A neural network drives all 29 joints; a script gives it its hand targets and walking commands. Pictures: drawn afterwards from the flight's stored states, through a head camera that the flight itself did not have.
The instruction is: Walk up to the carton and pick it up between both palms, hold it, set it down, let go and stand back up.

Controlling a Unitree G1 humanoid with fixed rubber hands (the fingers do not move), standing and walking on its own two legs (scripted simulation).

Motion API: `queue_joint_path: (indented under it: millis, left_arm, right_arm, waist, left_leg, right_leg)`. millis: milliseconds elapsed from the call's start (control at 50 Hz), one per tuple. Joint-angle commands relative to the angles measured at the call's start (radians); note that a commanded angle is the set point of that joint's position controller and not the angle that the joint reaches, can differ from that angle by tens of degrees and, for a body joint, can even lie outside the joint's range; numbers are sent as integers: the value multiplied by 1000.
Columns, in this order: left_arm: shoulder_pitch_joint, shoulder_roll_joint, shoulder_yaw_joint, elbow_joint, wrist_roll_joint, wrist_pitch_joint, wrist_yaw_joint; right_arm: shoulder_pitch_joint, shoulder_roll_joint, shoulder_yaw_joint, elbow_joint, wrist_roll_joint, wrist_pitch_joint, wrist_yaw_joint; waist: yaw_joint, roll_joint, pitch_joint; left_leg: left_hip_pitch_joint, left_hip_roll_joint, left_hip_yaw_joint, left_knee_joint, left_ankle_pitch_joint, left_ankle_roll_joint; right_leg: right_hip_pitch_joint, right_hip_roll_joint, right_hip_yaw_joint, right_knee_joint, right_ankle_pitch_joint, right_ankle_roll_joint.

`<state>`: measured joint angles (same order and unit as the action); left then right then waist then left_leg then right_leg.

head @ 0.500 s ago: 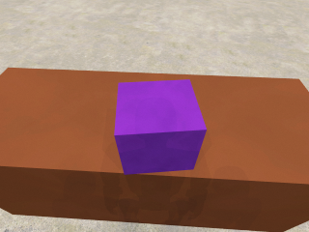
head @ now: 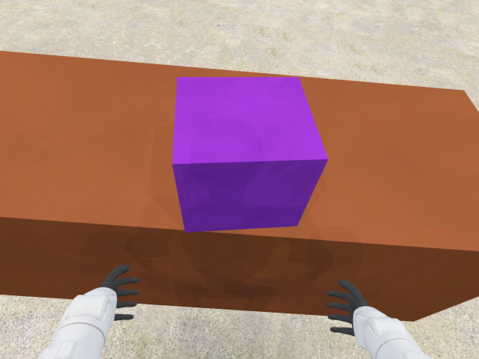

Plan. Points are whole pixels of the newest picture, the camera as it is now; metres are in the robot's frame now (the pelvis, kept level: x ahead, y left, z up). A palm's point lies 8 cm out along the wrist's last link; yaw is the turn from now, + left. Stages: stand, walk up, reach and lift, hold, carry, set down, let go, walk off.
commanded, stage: reach and lift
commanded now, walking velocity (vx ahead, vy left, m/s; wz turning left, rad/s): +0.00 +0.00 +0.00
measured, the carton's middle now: (240, 156) +0.51 -0.02 +0.02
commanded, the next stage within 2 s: none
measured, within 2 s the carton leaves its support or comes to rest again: neither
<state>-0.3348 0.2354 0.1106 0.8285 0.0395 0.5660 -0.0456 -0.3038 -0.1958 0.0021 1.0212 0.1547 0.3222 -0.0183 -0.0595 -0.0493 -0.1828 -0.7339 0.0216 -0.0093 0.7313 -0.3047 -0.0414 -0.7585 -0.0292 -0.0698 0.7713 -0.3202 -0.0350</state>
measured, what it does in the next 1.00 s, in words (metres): stands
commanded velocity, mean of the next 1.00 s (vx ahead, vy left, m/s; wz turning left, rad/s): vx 0.00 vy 0.00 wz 0.00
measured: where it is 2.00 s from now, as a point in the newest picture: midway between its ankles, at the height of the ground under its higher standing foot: outside the picture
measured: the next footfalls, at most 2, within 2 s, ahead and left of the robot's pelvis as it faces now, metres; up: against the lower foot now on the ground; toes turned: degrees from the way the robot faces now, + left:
none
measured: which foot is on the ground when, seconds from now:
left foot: down 0.00-1.00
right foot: down 0.00-1.00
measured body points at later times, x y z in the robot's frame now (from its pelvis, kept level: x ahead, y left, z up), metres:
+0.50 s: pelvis -0.03 +0.00 +0.03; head -0.01 +0.01 +0.48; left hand +0.19 +0.20 -0.06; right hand +0.15 -0.21 -0.07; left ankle +0.02 +0.15 -0.71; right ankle +0.02 -0.09 -0.71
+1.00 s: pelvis -0.01 +0.03 +0.03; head -0.02 +0.03 +0.48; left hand +0.22 +0.21 -0.04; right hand +0.20 -0.22 -0.04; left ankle +0.02 +0.15 -0.71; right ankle +0.02 -0.09 -0.71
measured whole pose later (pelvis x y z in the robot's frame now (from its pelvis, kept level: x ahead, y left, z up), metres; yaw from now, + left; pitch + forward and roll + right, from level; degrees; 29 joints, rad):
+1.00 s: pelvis -0.01 +0.03 +0.03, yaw -4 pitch -1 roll +0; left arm 0.06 0.13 -0.05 0.45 -0.09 0.32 0.12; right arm 0.01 -0.20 -0.10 0.70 0.04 0.04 0.12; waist 0.01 0.00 -0.01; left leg -0.26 0.04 0.06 0.57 -0.28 -0.01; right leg -0.29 0.00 0.00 0.56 -0.24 0.00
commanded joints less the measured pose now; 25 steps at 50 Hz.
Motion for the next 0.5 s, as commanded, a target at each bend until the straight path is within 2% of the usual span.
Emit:
queue_joint_path:
  millis: [0,20,40,80,100,140,180,200,220,240,280,300,340,400,480]
  left_arm:
    - [466,-108,18,-489,146,141,-104]
    - [496,-64,25,-584,176,147,-87]
    - [499,-30,41,-629,194,130,-67]
    - [477,-28,56,-606,182,56,-13]
    - [449,-42,51,-600,153,-1,15]
    - [281,-37,18,-530,89,-78,72]
    - [151,-14,-25,-484,9,-109,116]
    - [111,-5,-48,-479,-33,-111,128]
    - [108,7,-72,-496,-61,-111,138]
    - [106,14,-91,-514,-83,-101,143]
    - [144,11,-123,-539,-137,-80,143]
    - [176,8,-128,-546,-139,-74,144]
    - [245,18,-123,-517,-120,-53,131]
    - [301,37,-80,-479,-69,-20,99]
    - [394,-2,-63,-505,-12,-43,81]
  right_arm:
    - [302,-76,49,-144,154,-94,-100]
    - [263,-141,2,-167,108,-181,-117]
    - [218,-166,-31,-185,53,-268,-121]
    - [140,-132,-52,-218,-73,-392,-84]
    - [127,-87,-50,-236,-126,-427,-48]
    - [45,-5,-76,-268,-213,-424,18]
    - [20,48,-104,-338,-267,-368,63]
    - [26,70,-107,-374,-271,-328,75]
    - [76,70,-119,-410,-264,-291,81]
    - [119,74,-126,-443,-259,-260,80]
    - [205,67,-121,-467,-211,-207,70]
    - [249,69,-114,-459,-188,-191,64]
    - [320,55,-106,-398,-149,-160,47]
    - [333,34,-73,-350,-109,-151,26]
    - [350,7,-55,-372,-97,-225,23]
  waist:
    - [21,193,-309]
    - [23,181,-201]
    - [42,159,-77]
    - [63,114,32]
    - [87,68,57]
    - [98,-3,104]
    - [89,-77,105]
    - [81,-107,102]
    - [78,-112,83]
    - [66,-108,49]
    - [59,-37,9]
    - [63,25,-25]
    - [60,92,-13]
    - [73,101,63]
    - [90,85,147]
  left_leg:
    - [662,18,-27,-173,649,-45]
    - [715,28,-32,-223,632,-39]
    - [714,28,-32,-271,576,-32]
    - [637,23,-1,-352,402,-21]
    - [579,18,20,-385,270,-16]
    - [451,9,65,-421,-22,1]
    - [373,-2,110,-378,-145,28]
    - [358,-3,118,-343,-168,40]
    - [354,-2,123,-321,-180,51]
    - [380,-11,126,-287,-134,56]
    - [363,-10,121,-277,-74,46]
    - [376,-7,116,-289,-50,43]
    - [423,-2,107,-308,-7,27]
    - [516,-13,98,-331,52,16]
    - [566,-15,88,-383,75,18]
  right_leg:
    - [531,68,110,-246,708,-49]
    - [547,92,106,-294,629,-54]
    - [555,103,102,-337,534,-57]
    - [584,114,68,-372,344,-38]
    - [583,110,57,-387,241,-29]
    - [585,88,44,-381,33,6]
    - [555,55,53,-342,-106,40]
    - [519,36,71,-330,-156,49]
    - [495,14,99,-334,-203,58]
    - [452,-15,131,-343,-203,61]
    - [459,-21,136,-332,-103,57]
    - [477,-24,137,-331,-50,55]
    - [479,-25,145,-362,-16,44]
    - [469,-28,142,-424,1,33]
    - [520,3,114,-441,59,22]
